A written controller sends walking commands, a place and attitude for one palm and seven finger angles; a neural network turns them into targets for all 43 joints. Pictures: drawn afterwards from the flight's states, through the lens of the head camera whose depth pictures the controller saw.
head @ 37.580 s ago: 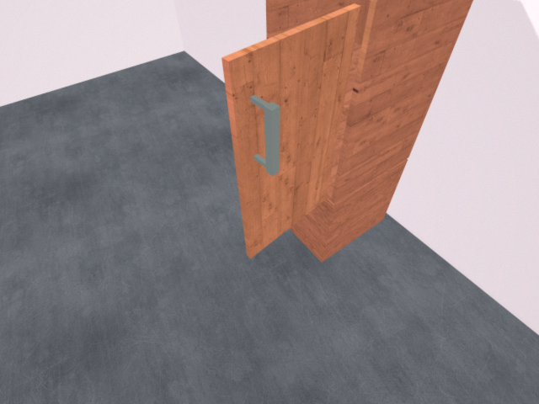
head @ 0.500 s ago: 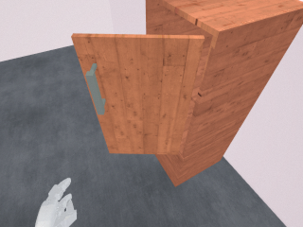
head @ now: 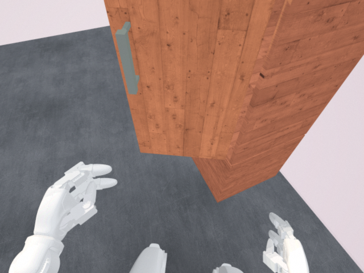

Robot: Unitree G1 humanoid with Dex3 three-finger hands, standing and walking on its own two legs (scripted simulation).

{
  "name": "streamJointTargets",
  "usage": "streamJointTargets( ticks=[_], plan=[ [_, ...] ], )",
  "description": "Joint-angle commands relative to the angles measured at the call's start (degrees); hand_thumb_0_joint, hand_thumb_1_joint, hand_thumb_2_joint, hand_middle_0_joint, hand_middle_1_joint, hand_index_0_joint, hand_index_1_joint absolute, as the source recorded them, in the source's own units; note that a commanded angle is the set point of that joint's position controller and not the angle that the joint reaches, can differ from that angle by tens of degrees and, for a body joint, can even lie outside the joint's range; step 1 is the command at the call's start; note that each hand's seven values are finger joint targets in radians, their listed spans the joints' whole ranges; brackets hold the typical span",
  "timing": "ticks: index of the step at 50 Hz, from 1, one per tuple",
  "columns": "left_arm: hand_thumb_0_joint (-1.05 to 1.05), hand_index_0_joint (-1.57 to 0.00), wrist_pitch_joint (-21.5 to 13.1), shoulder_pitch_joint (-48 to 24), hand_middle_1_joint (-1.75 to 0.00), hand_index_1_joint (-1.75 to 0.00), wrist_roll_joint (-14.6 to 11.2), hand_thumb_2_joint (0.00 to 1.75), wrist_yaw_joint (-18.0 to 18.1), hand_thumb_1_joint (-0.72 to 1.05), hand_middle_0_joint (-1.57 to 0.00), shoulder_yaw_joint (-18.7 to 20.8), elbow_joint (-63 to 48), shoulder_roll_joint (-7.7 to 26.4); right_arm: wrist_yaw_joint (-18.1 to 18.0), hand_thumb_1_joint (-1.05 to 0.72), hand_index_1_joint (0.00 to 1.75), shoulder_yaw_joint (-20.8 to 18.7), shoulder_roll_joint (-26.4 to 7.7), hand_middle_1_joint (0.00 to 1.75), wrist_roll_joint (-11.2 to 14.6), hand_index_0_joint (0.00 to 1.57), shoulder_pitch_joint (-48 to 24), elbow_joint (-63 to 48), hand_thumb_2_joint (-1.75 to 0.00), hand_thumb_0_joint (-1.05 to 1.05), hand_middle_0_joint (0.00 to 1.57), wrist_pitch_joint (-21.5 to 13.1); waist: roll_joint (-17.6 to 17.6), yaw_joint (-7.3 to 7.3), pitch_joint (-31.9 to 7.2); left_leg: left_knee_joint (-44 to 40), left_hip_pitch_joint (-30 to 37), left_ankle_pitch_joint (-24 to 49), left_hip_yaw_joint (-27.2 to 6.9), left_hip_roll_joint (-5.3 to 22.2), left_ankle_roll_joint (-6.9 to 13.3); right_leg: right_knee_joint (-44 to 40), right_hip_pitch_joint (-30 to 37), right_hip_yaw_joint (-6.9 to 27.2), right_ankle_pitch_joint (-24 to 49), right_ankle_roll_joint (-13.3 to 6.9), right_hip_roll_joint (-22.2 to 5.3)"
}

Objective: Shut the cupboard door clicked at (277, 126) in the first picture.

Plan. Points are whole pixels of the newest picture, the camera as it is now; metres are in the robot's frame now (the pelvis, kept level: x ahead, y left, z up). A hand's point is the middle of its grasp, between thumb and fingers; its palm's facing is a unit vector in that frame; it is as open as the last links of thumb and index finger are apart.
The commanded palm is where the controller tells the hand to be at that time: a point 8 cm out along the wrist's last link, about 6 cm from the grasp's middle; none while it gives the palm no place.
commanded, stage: raise the hand and make a fist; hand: left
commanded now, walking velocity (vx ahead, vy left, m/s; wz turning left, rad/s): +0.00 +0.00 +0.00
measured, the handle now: (130, 60) +0.54 +0.19 +0.17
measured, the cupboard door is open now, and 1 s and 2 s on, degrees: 60 60 60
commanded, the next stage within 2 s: bring the fist close to the handle in 1.28 s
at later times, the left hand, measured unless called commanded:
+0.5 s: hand (77, 183) +0.24 +0.21 +0.12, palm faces +0.02 -1.00 -0.03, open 3.2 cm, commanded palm +0.21 +0.26 +0.14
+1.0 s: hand (77, 159) +0.26 +0.20 +0.17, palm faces +0.01 -1.00 -0.04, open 3.1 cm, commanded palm +0.23 +0.25 +0.18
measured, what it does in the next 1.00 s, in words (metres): rises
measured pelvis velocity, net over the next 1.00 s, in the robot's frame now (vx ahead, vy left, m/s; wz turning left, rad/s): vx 0.03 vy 0.01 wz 0.00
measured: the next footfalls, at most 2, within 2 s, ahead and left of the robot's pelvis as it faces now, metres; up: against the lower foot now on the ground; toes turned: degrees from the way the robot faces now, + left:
none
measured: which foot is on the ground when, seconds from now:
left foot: down 0.00-1.00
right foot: down 0.00-1.00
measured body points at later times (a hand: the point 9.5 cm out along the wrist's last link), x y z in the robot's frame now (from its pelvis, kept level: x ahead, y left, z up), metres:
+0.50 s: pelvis +0.02 +0.02 +0.04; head +0.05 +0.02 +0.48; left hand +0.23 +0.27 +0.13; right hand +0.21 -0.21 -0.03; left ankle +0.08 +0.13 -0.66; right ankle +0.01 -0.11 -0.66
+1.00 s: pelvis +0.03 +0.01 +0.06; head +0.02 -0.01 +0.51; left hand +0.25 +0.25 +0.18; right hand +0.21 -0.22 -0.01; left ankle +0.08 +0.13 -0.66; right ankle +0.01 -0.11 -0.66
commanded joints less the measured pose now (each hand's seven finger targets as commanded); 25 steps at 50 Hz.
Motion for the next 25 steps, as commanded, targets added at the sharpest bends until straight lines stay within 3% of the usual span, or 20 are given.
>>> streamJointTargets(
  ticks=[1, 4, 6, 7, 10, 11, 14, 18, 21, 25],
  plan=[
    [0.00, -0.79, 1.56, 0.22, -0.94, -0.94, -1.40, 0.90, 2.40, 0.90, -0.79, 7.58, -11.26, 8.87, -0.91, -0.90, 0.30, -3.90, -7.66, 0.30, 0.41, 0.20, -3.04, -10.15, -0.90, 0.00, 0.20, -2.22, -0.60, 0.11, -8.47, -13.51, 12.29, 1.89, 1.00, -2.76, 2.69, -17.77, 5.35, 5.57, -0.66, 0.25, 1.01],
    [0.00, -0.84, 0.47, 0.84, -1.00, -1.00, -1.45, 0.90, 4.34, 0.90, -0.84, 6.28, -14.65, 6.80, -0.25, -0.90, 0.30, -3.78, -7.47, 0.30, 0.04, 0.20, -2.64, -10.48, -0.90, 0.00, 0.20, -2.27, -1.13, -0.31, -8.66, -15.22, 14.87, 4.59, 0.83, -2.60, 2.52, -17.09, 6.12, 3.66, 4.36, 0.35, 1.26],
    [0.00, -0.88, -0.66, 0.81, -1.04, -1.04, -1.07, 0.90, 5.26, 0.90, -0.88, 6.56, -15.37, 7.48, 0.01, -0.90, 0.30, -3.68, -7.72, 0.30, -0.27, 0.20, -2.41, -10.04, -0.90, 0.00, 0.20, -2.48, -0.50, -0.12, -8.28, -16.08, 15.81, 5.78, 0.47, -2.59, 2.48, -16.35, 6.92, 2.65, 7.03, 0.05, 1.58],
    [0.00, -0.90, -1.23, 1.11, -1.06, -1.06, -0.78, 0.90, 5.25, 0.90, -0.90, 4.89, -16.36, 6.18, 0.21, -0.90, 0.30, -3.59, -7.86, 0.30, -0.29, 0.20, -2.10, -10.32, -0.90, 0.00, 0.20, -2.71, 0.60, -0.50, -8.48, -16.42, 16.80, 6.24, 0.73, -2.62, 2.48, -16.14, 6.67, 2.24, 8.00, 0.08, 1.50],
    [0.00, -0.95, -1.76, 0.33, -1.12, -1.12, -0.65, 0.90, 4.93, 0.90, -0.95, 3.53, -16.06, 5.77, 0.42, -0.90, 0.30, -3.57, -8.57, 0.30, -0.27, 0.20, -1.55, -9.92, -0.90, 0.00, 0.20, -2.91, -0.35, -1.46, -7.03, -17.44, 17.32, 5.13, 0.36, -2.59, 2.44, -16.57, 6.13, 1.73, 8.06, 0.23, 1.56],
    [0.00, -0.97, -1.69, 0.07, -1.14, -1.14, -0.45, 0.90, 4.83, 0.90, -0.97, 4.09, -16.20, 6.67, 0.33, -0.90, 0.30, -3.65, -8.71, 0.30, -0.17, 0.20, -1.31, -9.66, -0.90, 0.00, 0.20, -2.90, -0.27, -1.04, -7.50, -17.58, 17.63, 5.72, 0.42, -2.60, 2.52, -16.79, 7.36, 1.98, 8.51, 0.03, 1.67],
    [0.00, -1.02, -0.98, 0.16, -1.20, -1.20, -0.78, 0.90, 4.41, 0.90, -1.02, 4.06, -17.74, 6.69, 0.32, -0.90, 0.30, -3.69, -8.95, 0.30, 0.04, 0.20, -1.08, -10.02, -0.90, 0.00, 0.20, -2.85, -0.73, -1.18, -8.77, -18.67, 19.82, 6.63, 0.40, -2.62, 2.54, -17.40, 8.55, 1.61, 10.44, 0.17, 1.57],
    [0.00, -1.10, 0.34, -1.09, -1.28, -1.28, -0.75, 0.90, 4.56, 0.90, -1.10, 4.26, -20.16, 6.95, 0.27, -0.90, 0.30, -3.31, -8.76, 0.30, 0.29, 0.20, -1.39, -10.12, -0.90, 0.00, 0.20, -2.42, 1.56, -0.84, -8.75, -20.18, 21.98, 8.13, 0.44, -2.64, 2.43, -18.19, 10.85, 1.29, 12.71, 0.00, 1.67],
    [0.00, -1.15, 1.73, -2.05, -1.34, -1.34, -0.77, 0.90, 4.75, 0.90, -1.15, 5.41, -19.62, 8.07, 0.24, -0.90, 0.30, -3.05, -8.82, 0.30, 0.35, 0.20, -1.39, -9.78, -0.90, 0.00, 0.20, -1.86, 1.23, -0.84, -7.25, -21.01, 22.72, 8.50, 0.37, -2.65, 2.49, -19.39, 11.90, 1.25, 13.68, -0.02, 1.99],
    [0.00, -1.23, 3.61, -3.12, -1.42, -1.42, -0.84, 0.90, 4.25, 0.90, -1.23, 4.18, -20.43, 7.00, 0.45, -0.90, 0.30, -2.57, -8.62, 0.30, 0.63, 0.20, -1.77, -10.23, -0.90, 0.00, 0.20, -1.58, 1.87, -1.08, -6.62, -22.53, 25.00, 9.70, 0.49, -2.58, 2.35, -20.67, 13.41, 0.94, 15.67, 0.04, 1.93]
  ],
)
